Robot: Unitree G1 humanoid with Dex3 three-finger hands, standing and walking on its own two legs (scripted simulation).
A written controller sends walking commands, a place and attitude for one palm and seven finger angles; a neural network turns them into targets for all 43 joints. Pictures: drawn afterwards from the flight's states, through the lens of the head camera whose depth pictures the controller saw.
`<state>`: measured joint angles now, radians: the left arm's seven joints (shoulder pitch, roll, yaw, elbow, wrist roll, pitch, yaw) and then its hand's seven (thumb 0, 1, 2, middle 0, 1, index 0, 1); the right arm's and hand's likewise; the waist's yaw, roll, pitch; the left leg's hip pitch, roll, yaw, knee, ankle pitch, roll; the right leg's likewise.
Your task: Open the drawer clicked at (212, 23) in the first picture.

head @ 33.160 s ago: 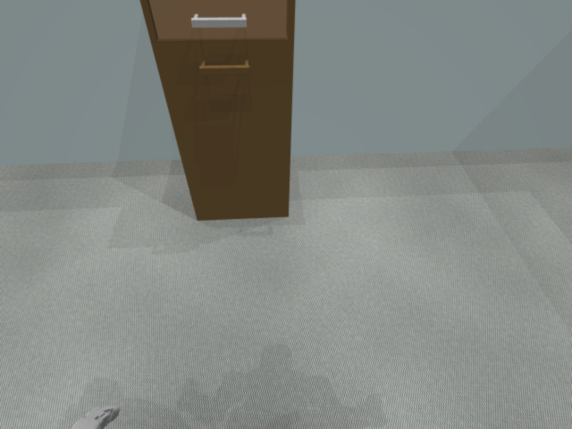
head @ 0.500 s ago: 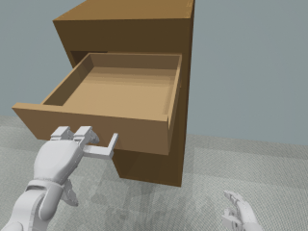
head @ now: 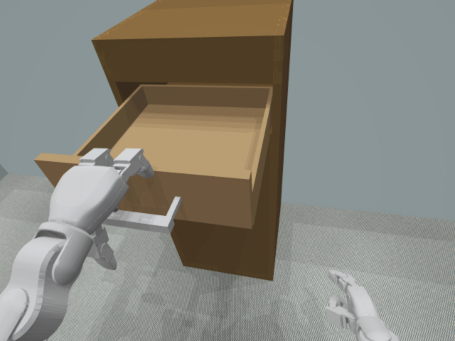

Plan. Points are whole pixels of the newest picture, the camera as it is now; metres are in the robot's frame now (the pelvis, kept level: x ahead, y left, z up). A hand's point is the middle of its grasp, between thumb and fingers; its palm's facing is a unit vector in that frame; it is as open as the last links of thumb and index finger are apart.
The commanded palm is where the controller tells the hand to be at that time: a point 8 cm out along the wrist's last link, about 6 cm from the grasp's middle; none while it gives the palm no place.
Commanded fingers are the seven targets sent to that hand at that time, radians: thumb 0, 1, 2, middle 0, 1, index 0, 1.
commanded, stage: lift the hand off the handle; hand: left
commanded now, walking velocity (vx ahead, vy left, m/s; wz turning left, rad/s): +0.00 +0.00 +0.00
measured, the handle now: (134, 209) +0.28 +0.21 +0.13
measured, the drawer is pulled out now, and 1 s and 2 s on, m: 0.30 0.30 0.30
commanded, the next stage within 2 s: draw the hand back to the body in 0.70 s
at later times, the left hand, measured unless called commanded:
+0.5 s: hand (95, 176) +0.24 +0.20 +0.24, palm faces +0.22 -0.03 -0.97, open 13.9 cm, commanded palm +0.20 +0.22 +0.31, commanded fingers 0.00 -0.50 0.30 -0.30 -1.20 -0.30 -1.20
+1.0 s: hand (79, 153) +0.25 +0.21 +0.28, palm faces +0.30 +0.00 -0.96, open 13.8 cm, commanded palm +0.19 +0.23 +0.32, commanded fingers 0.00 -0.50 0.30 -0.30 -1.20 -0.30 -1.20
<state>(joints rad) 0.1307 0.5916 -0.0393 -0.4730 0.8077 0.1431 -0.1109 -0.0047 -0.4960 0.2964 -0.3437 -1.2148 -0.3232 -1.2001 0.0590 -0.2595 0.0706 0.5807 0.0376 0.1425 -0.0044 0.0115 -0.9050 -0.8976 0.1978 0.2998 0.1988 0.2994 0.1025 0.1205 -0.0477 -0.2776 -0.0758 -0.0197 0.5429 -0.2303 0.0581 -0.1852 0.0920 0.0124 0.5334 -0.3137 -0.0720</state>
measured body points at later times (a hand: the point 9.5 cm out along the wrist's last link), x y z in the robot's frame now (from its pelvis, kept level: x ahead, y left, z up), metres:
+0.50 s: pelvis -0.01 -0.01 +0.00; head -0.04 -0.06 +0.45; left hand +0.23 +0.20 +0.29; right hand +0.23 -0.20 -0.08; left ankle +0.04 +0.08 -0.73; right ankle -0.02 -0.07 -0.73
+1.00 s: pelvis -0.02 +0.00 +0.00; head -0.05 -0.05 +0.45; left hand +0.23 +0.21 +0.33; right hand +0.23 -0.18 -0.08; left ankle +0.04 +0.08 -0.73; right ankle -0.02 -0.07 -0.73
